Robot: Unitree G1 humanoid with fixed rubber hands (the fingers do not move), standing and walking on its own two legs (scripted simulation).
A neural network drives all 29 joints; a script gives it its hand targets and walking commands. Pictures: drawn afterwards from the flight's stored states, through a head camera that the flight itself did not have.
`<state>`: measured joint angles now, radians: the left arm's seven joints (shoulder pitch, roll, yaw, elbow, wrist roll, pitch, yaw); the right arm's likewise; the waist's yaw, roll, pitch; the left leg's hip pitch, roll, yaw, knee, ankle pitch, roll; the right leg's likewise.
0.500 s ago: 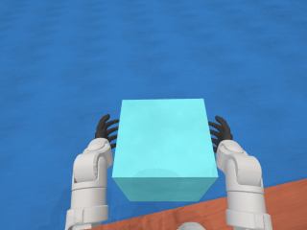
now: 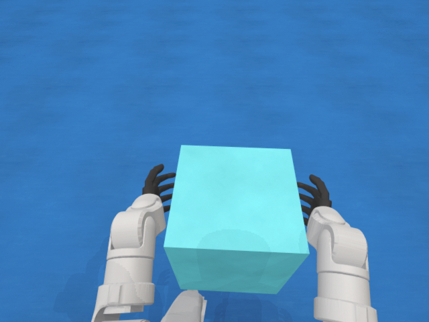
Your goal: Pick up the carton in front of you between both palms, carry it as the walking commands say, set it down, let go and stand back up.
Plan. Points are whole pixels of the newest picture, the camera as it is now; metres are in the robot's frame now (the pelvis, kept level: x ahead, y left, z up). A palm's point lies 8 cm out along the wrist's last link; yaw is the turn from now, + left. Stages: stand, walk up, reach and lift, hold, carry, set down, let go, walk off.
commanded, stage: carry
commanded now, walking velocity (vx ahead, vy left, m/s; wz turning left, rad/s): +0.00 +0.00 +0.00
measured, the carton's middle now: (231, 224) +0.31 +0.03 -0.01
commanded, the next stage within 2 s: none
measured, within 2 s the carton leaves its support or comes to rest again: neither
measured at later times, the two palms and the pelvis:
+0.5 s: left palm (198, 131) +0.60 +0.17 -0.04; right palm (304, 145) +0.59 -0.14 -0.04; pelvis +0.29 +0.03 -0.09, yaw +0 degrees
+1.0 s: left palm (195, 105) +0.64 +0.18 +0.02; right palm (303, 116) +0.65 -0.12 +0.01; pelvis +0.34 +0.02 -0.08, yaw +1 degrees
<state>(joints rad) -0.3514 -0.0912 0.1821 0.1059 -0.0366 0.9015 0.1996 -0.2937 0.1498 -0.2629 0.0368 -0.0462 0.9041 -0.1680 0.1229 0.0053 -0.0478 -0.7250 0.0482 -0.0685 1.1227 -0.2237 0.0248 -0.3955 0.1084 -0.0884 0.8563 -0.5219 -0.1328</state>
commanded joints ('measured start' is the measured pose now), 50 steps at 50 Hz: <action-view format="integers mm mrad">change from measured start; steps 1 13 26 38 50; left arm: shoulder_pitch -690 -323 -387 -457 -615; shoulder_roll -926 -682 -678 -676 -782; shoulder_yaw -674 -587 -617 -572 -520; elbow -178 -236 -366 -221 -157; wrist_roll -267 -163 -96 -102 -97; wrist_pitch -62 -52 -91 54 80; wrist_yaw -111 -43 -56 -54 -55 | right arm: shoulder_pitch -652 -340 -509 -476 -700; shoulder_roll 740 548 671 581 703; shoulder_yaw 588 637 796 599 620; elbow -133 -212 -338 -160 -143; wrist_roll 134 172 292 114 169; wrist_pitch -81 -67 -76 50 72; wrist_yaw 19 -26 52 -4 6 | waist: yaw -12 -211 -111 -117 -115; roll -2 117 -138 32 -17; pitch -276 -625 -594 -422 -393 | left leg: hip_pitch -84 1278 346 620 541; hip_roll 3 342 -15 69 69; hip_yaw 46 -224 84 45 26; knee -229 -455 -399 -505 -555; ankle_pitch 341 1434 14 606 321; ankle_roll -8 280 -5 21 24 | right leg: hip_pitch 237 -466 506 157 192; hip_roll -232 -90 -380 -212 -228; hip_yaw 406 154 331 153 169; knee -185 659 -214 -239 -272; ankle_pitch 358 -198 1470 847 657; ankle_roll -125 151 -84 65 66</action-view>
